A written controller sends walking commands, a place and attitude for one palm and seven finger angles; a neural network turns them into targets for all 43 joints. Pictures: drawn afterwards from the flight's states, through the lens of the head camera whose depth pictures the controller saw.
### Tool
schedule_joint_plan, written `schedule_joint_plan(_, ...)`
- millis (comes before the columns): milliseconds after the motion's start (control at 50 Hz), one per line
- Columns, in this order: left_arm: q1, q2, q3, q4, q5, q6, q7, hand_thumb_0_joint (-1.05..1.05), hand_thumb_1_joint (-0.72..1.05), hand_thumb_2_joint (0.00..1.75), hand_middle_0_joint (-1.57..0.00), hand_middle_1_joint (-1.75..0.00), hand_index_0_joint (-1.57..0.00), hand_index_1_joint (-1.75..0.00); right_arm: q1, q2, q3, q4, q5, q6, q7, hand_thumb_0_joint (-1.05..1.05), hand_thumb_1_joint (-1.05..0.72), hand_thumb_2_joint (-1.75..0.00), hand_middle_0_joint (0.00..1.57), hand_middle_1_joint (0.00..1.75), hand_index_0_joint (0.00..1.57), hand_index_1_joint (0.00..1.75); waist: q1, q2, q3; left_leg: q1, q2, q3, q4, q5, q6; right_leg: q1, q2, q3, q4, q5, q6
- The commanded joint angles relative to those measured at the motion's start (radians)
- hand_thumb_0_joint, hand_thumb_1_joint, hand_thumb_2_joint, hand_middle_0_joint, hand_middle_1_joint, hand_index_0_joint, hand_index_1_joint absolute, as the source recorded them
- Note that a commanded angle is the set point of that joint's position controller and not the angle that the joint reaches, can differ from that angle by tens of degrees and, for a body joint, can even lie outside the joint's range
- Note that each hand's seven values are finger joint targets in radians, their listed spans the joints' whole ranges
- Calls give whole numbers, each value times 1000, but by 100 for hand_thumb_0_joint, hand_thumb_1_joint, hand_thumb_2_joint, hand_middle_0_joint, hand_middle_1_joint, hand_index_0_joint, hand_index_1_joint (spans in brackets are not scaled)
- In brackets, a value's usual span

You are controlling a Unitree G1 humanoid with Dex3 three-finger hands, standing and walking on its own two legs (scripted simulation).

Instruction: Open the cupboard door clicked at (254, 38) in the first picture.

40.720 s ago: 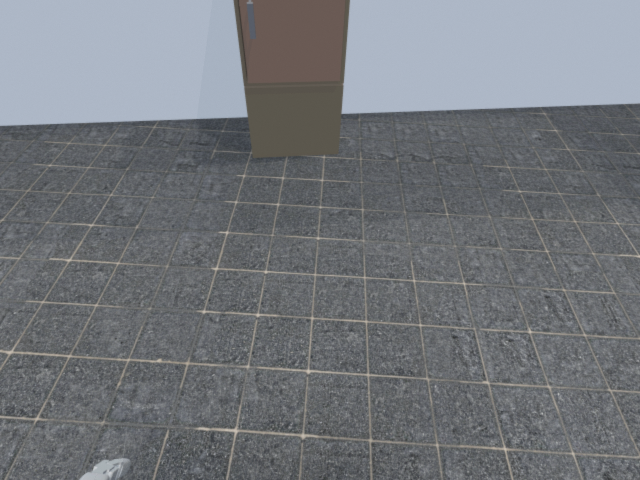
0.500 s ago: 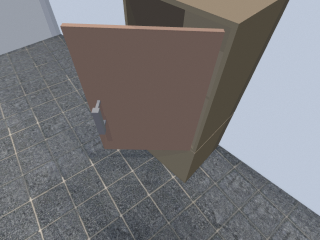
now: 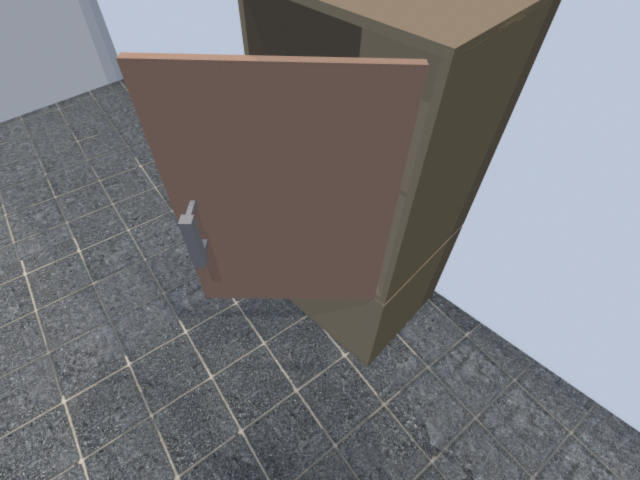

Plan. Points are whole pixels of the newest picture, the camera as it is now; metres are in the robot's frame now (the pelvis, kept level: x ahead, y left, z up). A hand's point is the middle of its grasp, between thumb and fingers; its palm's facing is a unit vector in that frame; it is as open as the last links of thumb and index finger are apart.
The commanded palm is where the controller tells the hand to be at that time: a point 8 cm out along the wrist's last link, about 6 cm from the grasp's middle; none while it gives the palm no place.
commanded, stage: look again from close up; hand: left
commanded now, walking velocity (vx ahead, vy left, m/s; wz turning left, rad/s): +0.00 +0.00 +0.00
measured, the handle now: (196, 234) +0.54 +0.27 -0.08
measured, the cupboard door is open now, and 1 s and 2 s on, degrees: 44 44 44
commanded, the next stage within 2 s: shuffle to correct the standing spot in 0.52 s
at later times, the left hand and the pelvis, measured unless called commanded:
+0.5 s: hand out of the picture -0.04 +0.18 -0.19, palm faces +0.04 -0.98 -0.18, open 7.4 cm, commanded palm none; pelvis -0.04 +0.01 -0.01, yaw +1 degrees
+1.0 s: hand out of the picture -0.05 +0.19 -0.20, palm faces +0.07 -0.99 -0.11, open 7.4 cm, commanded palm none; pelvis -0.01 +0.05 -0.01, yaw +1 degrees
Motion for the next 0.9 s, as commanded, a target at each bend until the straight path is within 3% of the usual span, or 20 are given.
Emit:
schedule_joint_plan(0, 82, 80, 15, -21, -4, -15, 5, 0, 90, 90, -20, -30, -20, -30, 85, -86, -11, -18, -5, -14, -8, 0, -90, -90, 20, 30, 20, 30, 1, 15, 54, -48, 90, -98, -75, 13, 12, -52, -95, 111, -93, 32, -12)
schedule_joint_plan(20, 84, 79, 15, -21, -4, -16, 5, 0, 90, 90, -20, -30, -20, -30, 86, -84, -12, -17, -6, -14, -8, 0, -90, -90, 20, 30, 20, 30, 1, 13, 47, -41, 90, -97, -72, 15, 11, -52, -94, 112, -92, 35, -12)
schedule_joint_plan(40, 121, 124, 5, 0, 9, -37, 38, 0, 90, 90, -20, -30, -20, -30, -48, -148, -15, -95, 7, -28, 7, 0, -90, -90, 20, 30, 20, 30, 35, 31, 36, -135, 109, -61, 172, 99, -14, -47, -155, 173, -44, 451, 2)
schedule_joint_plan(60, 107, 171, 17, -20, 7, -47, 36, 0, 90, 90, -20, -30, -20, -30, 9, -114, -12, -134, 3, -27, 1, 0, -90, -90, 20, 30, 20, 30, -32, 13, -44, -98, 56, -55, 155, 95, -20, 54, -200, 160, 18, 906, -11)
schedule_joint_plan(80, 114, 150, 19, -38, -1, -47, 31, 0, 90, 90, -20, -30, -20, -30, 84, -73, -16, -116, 3, -27, 0, 0, -90, -90, 20, 30, 20, 30, -32, 3, -123, -72, 48, -59, 124, 7, -1, 102, -199, 150, 66, 838, -25)
schedule_joint_plan(100, 118, 131, 10, -35, -6, -43, 30, 0, 90, 90, -20, -30, -20, -30, 94, -82, -18, -113, 2, -26, -2, 0, -90, -90, 20, 30, 20, 30, -29, -25, -183, -58, 55, -64, 131, 16, 0, 110, -182, 138, 67, 717, -33)
schedule_joint_plan(120, 92, 117, 6, -42, -7, -40, 27, 0, 90, 90, -20, -30, -20, -30, 93, -96, -19, -108, 3, -20, -3, 0, -90, -90, 20, 30, 20, 30, -35, -59, -178, -55, 65, -75, 115, 9, 3, 89, -164, 132, 47, 527, -35)
schedule_joint_plan(180, 45, 100, 4, -66, -1, -21, 16, 0, 90, 90, -20, -30, -20, -30, 66, -104, -20, -115, -7, -4, 4, 0, -90, -90, 20, 30, 20, 30, -27, -35, 32, -103, 71, -95, 67, -43, 10, -109, -118, 135, -44, -18, -27)
schedule_joint_plan(240, 50, 106, 7, -77, 2, -14, 11, 0, 90, 90, -20, -30, -20, -30, 71, -118, -19, -127, -10, 3, 10, 0, -90, -90, 20, 30, 20, 30, -24, 3, 120, -168, 65, -113, 29, -133, 17, -183, -97, 148, -72, -212, -26)
schedule_joint_plan(380, 73, 111, 17, -104, 4, 0, 4, 0, 90, 90, -20, -30, -20, -30, 83, -137, -23, -149, -16, 7, 9, 0, -90, -90, 20, 30, 20, 30, -13, 14, 100, -236, 66, -135, -24, -253, 28, -151, -79, 131, -58, -247, -14)
schedule_joint_plan(440, 76, 113, 21, -114, 2, 0, 1, 0, 90, 90, -20, -30, -20, -30, 91, -138, -23, -151, -16, 6, 10, 0, -90, -90, 20, 30, 20, 30, -12, -10, 67, -232, 61, -135, -16, -238, 29, -137, -86, 135, -61, -248, -14)
schedule_joint_plan(500, 80, 108, 22, -120, 2, 0, 0, 0, 90, 90, -20, -30, -20, -30, 95, -138, -23, -148, -15, 4, 9, 0, -90, -90, 20, 30, 20, 30, -12, 26, 64, -243, 67, -151, -32, -259, 31, -131, -82, 127, -54, -228, -12)
schedule_joint_plan(580, 89, 99, 21, -115, 2, -1, -1, 0, 90, 90, -20, -30, -20, -30, 97, -132, -22, -138, -12, -1, 8, 0, -90, -90, 20, 30, 20, 30, -6, 28, 56, -253, 76, -162, -51, -254, 31, -98, -80, 113, -42, -167, -8)
schedule_joint_plan(680, 115, 101, 29, -107, 8, 0, -2, 0, 90, 90, -20, -30, -20, -30, 114, -138, -24, -124, -18, 10, 10, 0, -90, -90, 20, 30, 20, 30, -2, 22, 50, -258, 55, -139, -19, -361, 34, -114, -85, 124, -49, -335, -19)
schedule_joint_plan(740, 130, 110, 41, -102, 8, 0, -5, 0, 90, 90, -20, -30, -20, -30, 111, -118, -25, -129, -20, 15, 14, 0, -90, -90, 20, 30, 20, 30, 4, -38, 82, -278, 19, -106, 54, -340, 32, -141, -116, 177, -79, -410, -41)
schedule_joint_plan(800, 129, 129, 56, -99, 3, -3, -7, 0, 90, 90, -20, -30, -20, -30, 128, -93, -25, -125, -19, 14, 16, 0, -90, -90, 20, 30, 20, 30, -12, -101, 70, -225, -21, -48, 167, -243, 24, -179, -174, 231, -126, -452, -71)
schedule_joint_plan(840, 103, 128, 59, -107, 3, -4, -8, 0, 90, 90, -20, -30, -20, -30, 153, -83, -25, -118, -18, 5, 17, 0, -90, -90, 20, 30, 20, 30, -25, -65, 63, -167, -16, -56, 153, -225, 29, -221, -169, 211, -105, -440, -74)
schedule_joint_plan(880, 87, 107, 57, -120, 6, -1, -10, 0, 90, 90, -20, -30, -20, -30, 172, -101, -27, -116, -17, -2, 15, 0, -90, -90, 20, 30, 20, 30, -31, 24, 88, -159, 21, -119, 55, -305, 44, -252, -112, 147, -21, -406, -56)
